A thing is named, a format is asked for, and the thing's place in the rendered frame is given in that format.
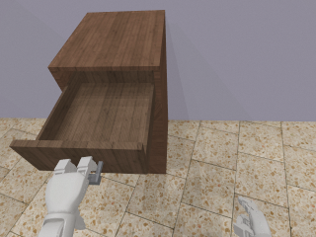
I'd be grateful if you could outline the left robot hand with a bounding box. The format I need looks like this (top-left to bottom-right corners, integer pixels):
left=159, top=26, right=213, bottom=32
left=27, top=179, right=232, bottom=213
left=44, top=156, right=98, bottom=230

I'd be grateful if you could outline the drawer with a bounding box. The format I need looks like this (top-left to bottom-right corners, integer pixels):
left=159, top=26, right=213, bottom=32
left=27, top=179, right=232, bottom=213
left=9, top=70, right=156, bottom=175

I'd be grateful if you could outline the handle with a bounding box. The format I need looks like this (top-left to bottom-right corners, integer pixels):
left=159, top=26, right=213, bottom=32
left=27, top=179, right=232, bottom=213
left=87, top=161, right=104, bottom=186

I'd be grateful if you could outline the cabinet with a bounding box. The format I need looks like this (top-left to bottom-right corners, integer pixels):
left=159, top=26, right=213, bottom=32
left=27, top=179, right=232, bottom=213
left=47, top=10, right=169, bottom=175

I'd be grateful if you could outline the robot left forearm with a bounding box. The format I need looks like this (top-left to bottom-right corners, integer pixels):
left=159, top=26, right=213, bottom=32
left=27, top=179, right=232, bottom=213
left=38, top=211, right=77, bottom=237

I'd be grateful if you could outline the right robot hand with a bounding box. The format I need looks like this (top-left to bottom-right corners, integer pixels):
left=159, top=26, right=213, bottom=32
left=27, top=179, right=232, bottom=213
left=233, top=197, right=272, bottom=237

